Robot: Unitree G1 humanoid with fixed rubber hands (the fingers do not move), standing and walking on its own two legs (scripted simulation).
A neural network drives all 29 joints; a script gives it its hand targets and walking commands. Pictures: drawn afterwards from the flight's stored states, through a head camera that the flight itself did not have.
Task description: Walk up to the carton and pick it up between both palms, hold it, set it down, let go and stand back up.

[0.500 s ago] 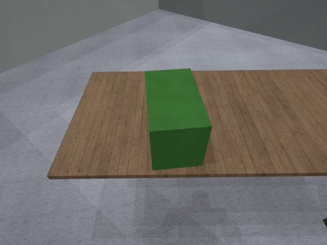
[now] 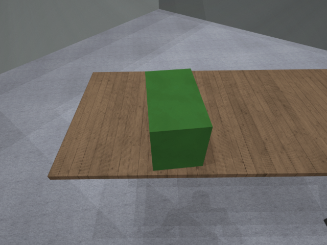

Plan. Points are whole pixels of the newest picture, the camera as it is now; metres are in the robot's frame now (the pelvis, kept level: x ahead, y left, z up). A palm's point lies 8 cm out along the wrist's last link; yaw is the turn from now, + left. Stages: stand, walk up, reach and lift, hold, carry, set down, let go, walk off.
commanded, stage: stand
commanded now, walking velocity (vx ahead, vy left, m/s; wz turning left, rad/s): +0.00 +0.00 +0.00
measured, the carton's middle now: (172, 117) +0.51 -0.01 +0.01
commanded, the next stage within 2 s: walk up in 1.28 s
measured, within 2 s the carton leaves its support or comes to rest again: neither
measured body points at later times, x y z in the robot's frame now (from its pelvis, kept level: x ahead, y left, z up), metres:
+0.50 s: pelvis +0.00 +0.00 +0.00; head +0.01 +0.00 +0.45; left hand +0.07 +0.29 -0.13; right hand +0.08 -0.28 -0.13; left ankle +0.00 +0.12 -0.75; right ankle +0.01 -0.14 -0.75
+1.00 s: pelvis +0.01 +0.00 +0.00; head +0.02 +0.00 +0.45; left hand +0.08 +0.29 -0.13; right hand +0.09 -0.29 -0.13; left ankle +0.00 +0.12 -0.75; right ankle +0.01 -0.14 -0.75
